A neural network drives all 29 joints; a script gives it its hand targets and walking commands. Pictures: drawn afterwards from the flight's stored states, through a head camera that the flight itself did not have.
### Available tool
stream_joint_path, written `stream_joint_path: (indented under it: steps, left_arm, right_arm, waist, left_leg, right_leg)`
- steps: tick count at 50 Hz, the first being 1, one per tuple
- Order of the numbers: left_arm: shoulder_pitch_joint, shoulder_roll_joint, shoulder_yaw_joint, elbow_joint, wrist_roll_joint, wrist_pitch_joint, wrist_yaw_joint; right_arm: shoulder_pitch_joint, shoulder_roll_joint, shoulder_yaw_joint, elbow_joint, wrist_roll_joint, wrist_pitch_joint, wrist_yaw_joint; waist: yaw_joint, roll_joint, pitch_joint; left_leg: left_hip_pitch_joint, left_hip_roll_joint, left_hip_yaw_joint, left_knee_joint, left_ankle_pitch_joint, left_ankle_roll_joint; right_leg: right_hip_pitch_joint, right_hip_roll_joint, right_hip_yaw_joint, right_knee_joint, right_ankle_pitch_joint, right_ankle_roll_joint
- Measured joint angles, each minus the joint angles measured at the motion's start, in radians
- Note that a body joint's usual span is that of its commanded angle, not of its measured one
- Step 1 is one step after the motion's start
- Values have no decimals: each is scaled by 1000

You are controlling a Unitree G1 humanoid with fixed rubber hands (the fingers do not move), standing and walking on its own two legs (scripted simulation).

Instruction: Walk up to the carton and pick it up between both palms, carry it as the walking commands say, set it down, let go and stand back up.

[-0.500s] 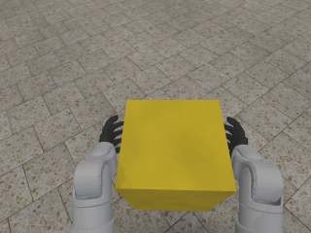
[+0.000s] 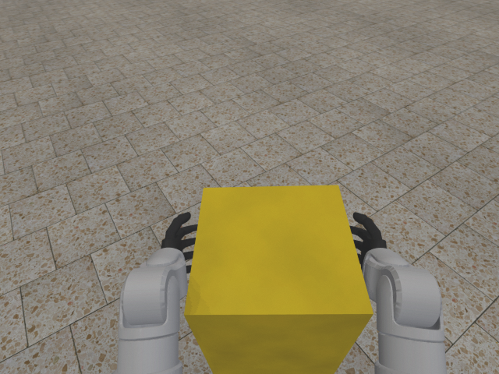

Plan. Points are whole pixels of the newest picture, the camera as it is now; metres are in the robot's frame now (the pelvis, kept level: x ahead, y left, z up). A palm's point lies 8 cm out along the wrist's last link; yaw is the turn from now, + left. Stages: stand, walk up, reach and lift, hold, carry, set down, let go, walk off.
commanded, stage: carry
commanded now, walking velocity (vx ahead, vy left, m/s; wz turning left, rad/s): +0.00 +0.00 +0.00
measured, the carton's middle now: (271, 286) +0.25 +0.00 +0.02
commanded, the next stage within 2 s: none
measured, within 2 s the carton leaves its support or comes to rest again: neither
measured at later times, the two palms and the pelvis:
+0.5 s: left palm (159, 250) +0.27 +0.18 +0.08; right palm (350, 257) +0.27 -0.12 +0.08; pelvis +0.00 +0.03 +0.00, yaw +0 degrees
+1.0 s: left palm (144, 232) +0.32 +0.22 +0.06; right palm (317, 244) +0.31 -0.07 +0.05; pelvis +0.04 +0.08 -0.01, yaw -1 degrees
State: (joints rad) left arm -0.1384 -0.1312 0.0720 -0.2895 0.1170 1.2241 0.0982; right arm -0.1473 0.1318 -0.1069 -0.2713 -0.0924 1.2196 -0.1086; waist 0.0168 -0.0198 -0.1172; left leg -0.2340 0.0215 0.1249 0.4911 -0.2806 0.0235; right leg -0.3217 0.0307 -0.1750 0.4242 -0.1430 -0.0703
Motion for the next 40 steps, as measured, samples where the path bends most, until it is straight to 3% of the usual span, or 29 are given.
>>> stream_joint_path:
  steps: [8,12,18,23,36,40]
  left_arm:
    - [-59,-8,20,13,-2,1,-3]
    - [-60,-9,13,21,-3,-6,-6]
    - [-63,-9,19,53,5,-16,-11]
    - [-67,-9,35,116,18,-48,-21]
    - [-71,-10,33,117,7,-134,-13]
    - [-73,-11,43,193,21,-174,-29]
  right_arm:
    - [-28,3,-18,-21,-7,2,-4]
    - [-29,4,-26,-30,-8,8,-5]
    - [-31,4,-27,3,-14,-2,-3]
    - [-40,5,-31,76,-25,-38,5]
    - [-40,5,-37,84,-15,-134,10]
    - [-35,4,-40,144,-32,-166,17]
  waist:
    - [-10,13,15]
    - [-22,22,15]
    - [-28,30,-6]
    - [-16,27,-7]
    - [2,36,39]
    - [-4,32,32]
  left_leg:
    - [-36,9,2,-2,-26,-10]
    - [-23,5,9,-22,36,-1]
    - [-18,-15,16,-17,16,22]
    - [-15,-28,22,-16,4,38]
    - [-7,-63,41,13,-50,82]
    - [2,-73,49,20,-68,91]
  right_leg:
    - [0,9,-4,-84,62,11]
    - [2,6,-1,-78,63,-2]
    - [-11,-16,8,-36,39,0]
    - [-18,-29,15,-15,22,9]
    - [-44,-67,41,78,-46,52]
    - [-47,-77,53,107,-69,65]
